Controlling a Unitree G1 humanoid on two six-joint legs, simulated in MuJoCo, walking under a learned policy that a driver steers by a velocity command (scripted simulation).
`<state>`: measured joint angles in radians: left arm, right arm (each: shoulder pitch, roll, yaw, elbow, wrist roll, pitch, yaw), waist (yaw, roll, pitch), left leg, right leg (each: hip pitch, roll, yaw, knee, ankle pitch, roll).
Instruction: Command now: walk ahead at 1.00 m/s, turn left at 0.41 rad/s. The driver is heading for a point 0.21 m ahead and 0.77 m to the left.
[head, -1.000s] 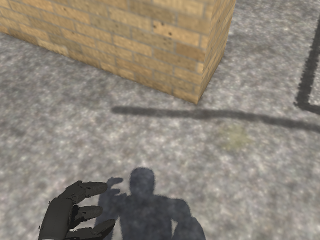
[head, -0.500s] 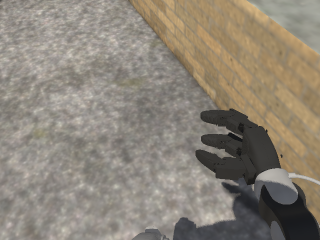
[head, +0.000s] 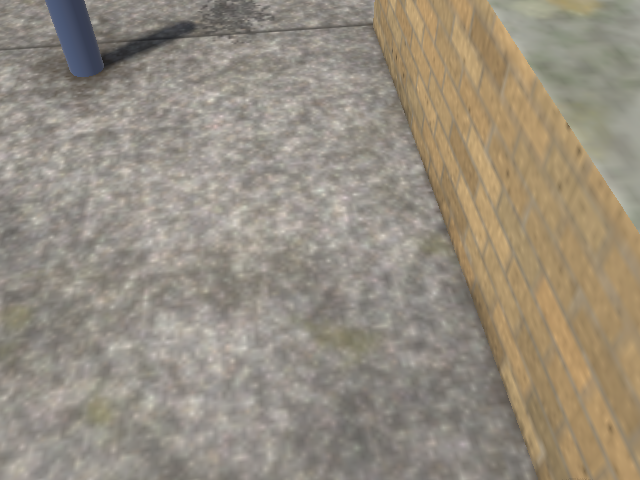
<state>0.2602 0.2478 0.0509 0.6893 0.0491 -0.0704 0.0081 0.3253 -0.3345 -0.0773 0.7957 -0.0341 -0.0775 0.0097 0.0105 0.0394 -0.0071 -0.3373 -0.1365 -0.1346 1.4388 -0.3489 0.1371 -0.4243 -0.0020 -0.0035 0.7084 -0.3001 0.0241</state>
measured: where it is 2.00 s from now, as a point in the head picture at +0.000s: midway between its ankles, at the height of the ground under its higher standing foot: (67, 250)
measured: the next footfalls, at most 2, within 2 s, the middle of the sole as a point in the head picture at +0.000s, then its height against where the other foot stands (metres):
left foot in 0.32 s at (294, 472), level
right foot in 0.70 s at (340, 307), level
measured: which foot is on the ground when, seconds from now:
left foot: up 0.00-0.30, down 0.32-0.70, up 0.72-1.00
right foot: down 0.00-0.30, up 0.32-0.68, down 0.70-1.00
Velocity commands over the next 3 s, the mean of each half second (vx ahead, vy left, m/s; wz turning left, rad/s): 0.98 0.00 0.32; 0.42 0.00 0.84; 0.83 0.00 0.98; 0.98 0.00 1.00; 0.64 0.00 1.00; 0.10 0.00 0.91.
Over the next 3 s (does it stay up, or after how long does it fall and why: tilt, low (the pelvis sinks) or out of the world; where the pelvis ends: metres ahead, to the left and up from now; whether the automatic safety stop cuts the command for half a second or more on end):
stays up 0.96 1.22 0.02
